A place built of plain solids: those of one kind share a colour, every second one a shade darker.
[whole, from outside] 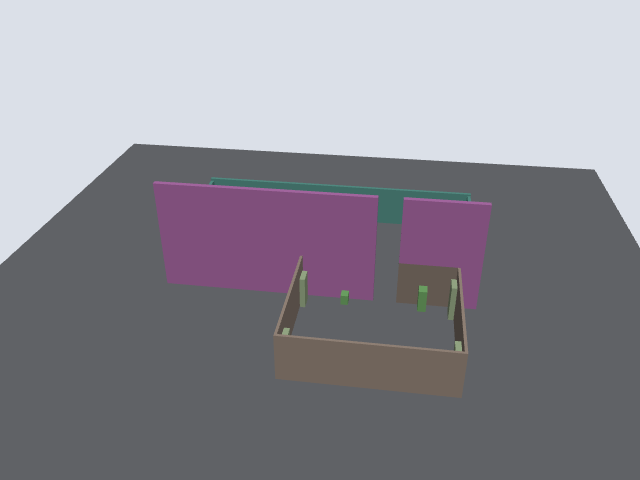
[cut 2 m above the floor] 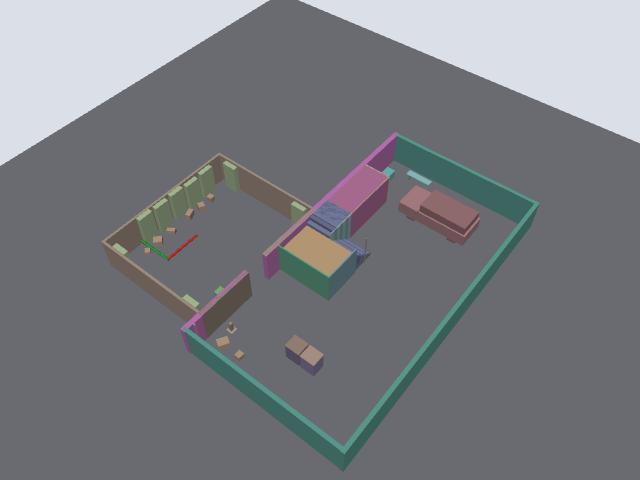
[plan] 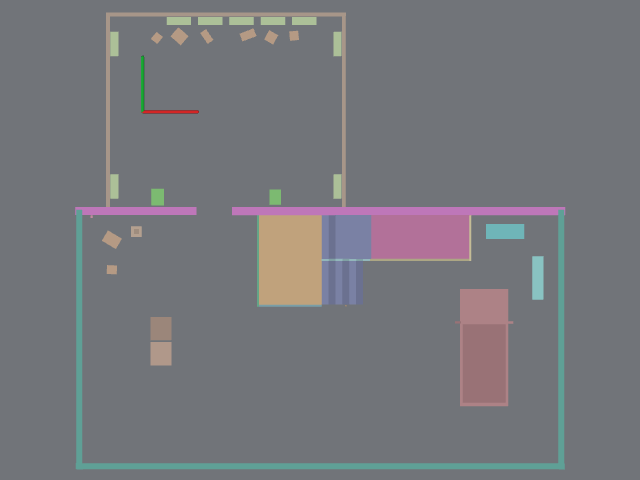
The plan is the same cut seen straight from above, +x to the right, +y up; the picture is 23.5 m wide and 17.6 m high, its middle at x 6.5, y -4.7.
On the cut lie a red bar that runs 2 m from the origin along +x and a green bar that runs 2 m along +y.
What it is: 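The rear of a town building of two storeys with an external escape stair; a paved yard 17.5 x 9.1 m; from a top landing at the upper floor's door, 3.21 m over the yard, a stair of 15 risers of 0.214 m and treads of 0.252 m, 1.60 m clear, a half turn; two flights side by side, the upper one at the facade, between them the upper flight's cheek wall with its guard, with a half landing, down to the yard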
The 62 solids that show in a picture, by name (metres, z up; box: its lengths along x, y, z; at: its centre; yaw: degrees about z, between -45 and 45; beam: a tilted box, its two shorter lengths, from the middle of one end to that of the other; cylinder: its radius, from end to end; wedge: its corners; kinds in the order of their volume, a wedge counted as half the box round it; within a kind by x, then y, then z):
{
 "stair_step_1": {"box": [2.6, 1.61, 1.33], "at": [5.51, -6.26, 0.62]},
 "stair_step_2": {"box": [2.85, 1.61, 1.12], "at": [5.64, -6.26, 0.51]},
 "stair_step_3": {"box": [3.11, 1.61, 0.91], "at": [5.77, -6.26, 0.4]},
 "stair_step_4": {"box": [3.36, 1.61, 0.69], "at": [5.89, -6.26, 0.3]},
 "stair_step_5": {"box": [3.61, 1.61, 0.48], "at": [6.02, -6.26, 0.19]},
 "stair_step_6": {"box": [3.86, 1.61, 0.26], "at": [6.14, -6.26, 0.08]},
 "stair_step_7": {"box": [1.81, 1.62, 1.76], "at": [7.47, -4.59, 0.83]},
 "stair_step_8": {"box": [1.56, 1.62, 1.98], "at": [7.6, -4.59, 0.94]},
 "stair_step_9": {"box": [1.31, 1.62, 2.19], "at": [7.72, -4.59, 1.04]},
 "stair_step_10": {"box": [1.06, 1.62, 2.4], "at": [7.85, -4.59, 1.15]},
 "stair_step_11": {"box": [0.55, 1.62, 2.83], "at": [8.1, -4.59, 1.37]},
 "stair_step_12": {"box": [0.3, 1.62, 3.05], "at": [8.23, -4.59, 1.47]},
 "facade_1": {"box": [4.45, 0.3, 6.55], "at": [-0.25, -3.64, 3.23]},
 "facade_2": {"box": [12.22, 0.3, 6.55], "at": [9.39, -3.64, 3.23]},
 "boundary_1": {"box": [0.22, 9.52, 2.52], "at": [-2.33, -8.35, 1.21]},
 "boundary_2": {"box": [17.93, 0.23, 2.63], "at": [6.51, -13.0, 1.26]},
 "boundary_3": {"box": [0.22, 9.52, 2.47], "at": [15.35, -8.35, 1.19]},
 "paving_1": {"box": [3.72, 1.69, 3.26], "at": [10.19, -4.62, 1.58]},
 "wall_1": {"box": [0.15, 7.28, 2.68], "at": [-1.27, 0.0, 1.29]},
 "wall_2": {"box": [3.32, 0.3, 2.68], "at": [0.31, -3.64, 1.29]},
 "wall_3": {"box": [8.8, 0.15, 2.68], "at": [3.05, 3.56, 1.29]},
 "wall_4": {"box": [4.18, 0.3, 2.68], "at": [5.36, -3.64, 1.29]},
 "wall_5": {"box": [0.15, 7.28, 2.68], "at": [7.38, 0.0, 1.29]},
 "stair_landing_1": {"box": [2.35, 3.3, 1.55], "at": [5.39, -5.43, 0.72]},
 "car_1": {"box": [1.57, 2.89, 0.51], "at": [12.52, -9.23, 1.18]},
 "car_2": {"box": [1.77, 4.3, 0.75], "at": [12.52, -8.65, 0.55]},
 "shelf_1": {"box": [0.3, 0.9, 2.12], "at": [-1.04, -2.74, 1.01]},
 "shelf_2": {"box": [0.3, 0.9, 2.08], "at": [-1.04, 2.49, 0.99]},
 "shelf_3": {"box": [0.9, 0.3, 2.12], "at": [1.32, 3.33, 1.01]},
 "shelf_4": {"box": [0.9, 0.3, 1.99], "at": [2.48, 3.33, 0.94]},
 "shelf_5": {"box": [0.9, 0.3, 2.12], "at": [3.62, 3.33, 1.01]},
 "shelf_6": {"box": [0.9, 0.3, 1.9], "at": [4.78, 3.33, 0.9]},
 "shelf_7": {"box": [0.9, 0.3, 1.97], "at": [5.92, 3.33, 0.94]},
 "shelf_8": {"box": [0.3, 0.9, 1.89], "at": [7.14, -2.74, 0.9]},
 "shelf_9": {"box": [0.3, 0.9, 1.93], "at": [7.14, 2.49, 0.92]},
 "rim_guard_1": {"box": [3.72, 0.08, 4.41], "at": [10.19, -5.43, 2.15]},
 "rim_guard_2": {"box": [0.08, 1.68, 4.41], "at": [12.01, -4.63, 2.15]},
 "refuse_bin_1": {"box": [0.74, 0.82, 1.07], "at": [0.67, -8.87, 0.48]},
 "refuse_bin_2": {"box": [0.74, 0.82, 1.07], "at": [0.67, -7.95, 0.48]},
 "guard_landing_end_1": {"box": [0.08, 3.36, 2.7], "at": [4.22, -5.47, 1.3]},
 "filing_cabinet_1": {"box": [0.47, 0.62, 1.37], "at": [0.55, -3.13, 0.64]},
 "filing_cabinet_2": {"box": [0.42, 0.56, 0.65], "at": [4.86, -3.13, 0.27]},
 "box_cardboard_1": {"box": [0.37, 0.33, 0.36], "at": [-1.13, -5.79, 0.13], "yaw": -2.7},
 "box_cardboard_2": {"box": [0.6, 0.44, 0.42], "at": [-1.13, -4.69, 0.16], "yaw": -30.7},
 "box_cardboard_3": {"box": [0.3, 0.34, 0.27], "at": [0.52, 2.71, 0.08], "yaw": -39.2},
 "box_cardboard_4": {"box": [0.5, 0.44, 0.39], "at": [1.35, 2.77, 0.14], "yaw": -40.9},
 "box_cardboard_5": {"box": [0.26, 0.49, 0.32], "at": [2.35, 2.76, 0.11], "yaw": 34.5},
 "box_cardboard_6": {"box": [0.55, 0.31, 0.45], "at": [3.86, 2.82, 0.17], "yaw": 21.2},
 "box_cardboard_7": {"box": [0.38, 0.39, 0.44], "at": [4.71, 2.73, 0.17], "yaw": -28.6},
 "box_cardboard_8": {"box": [0.33, 0.35, 0.44], "at": [5.55, 2.79, 0.17], "yaw": 5.2},
 "guard_landing_1": {"box": [2.3, 0.08, 2.7], "at": [5.41, -7.11, 1.3]},
 "planter_box_1": {"box": [1.4, 0.55, 0.6], "at": [13.29, -4.39, 0.25]},
 "guard_upper_1": {"box": [0.26, 0.08, 3.22], "at": [7.2, -5.43, 1.56]},
 "guard_upper_2": {"box": [0.26, 0.08, 3.43], "at": [7.45, -5.43, 1.67]},
 "guard_upper_3": {"box": [0.26, 0.08, 3.65], "at": [7.7, -5.43, 1.77]},
 "guard_upper_4": {"box": [0.26, 0.08, 3.86], "at": [7.96, -5.43, 1.88]},
 "guard_upper_5": {"box": [0.26, 0.08, 4.08], "at": [8.21, -5.43, 1.99]},
 "refuse_lid_1": {"box": [0.78, 0.86, 0.06], "at": [0.67, -8.87, 1.05]},
 "refuse_lid_2": {"box": [0.78, 0.86, 0.06], "at": [0.67, -7.95, 1.05]},
 "bench_seat_1": {"box": [0.42, 1.6, 0.05], "at": [14.49, -6.09, 0.42]},
 "traffic_cone_1": {"box": [0.4, 0.4, 0.08], "at": [-0.23, -4.39, -0.01]},
 "traffic_cone_2": {"box": [0.18, 0.18, 0.56], "at": [-0.23, -4.39, 0.31]}
}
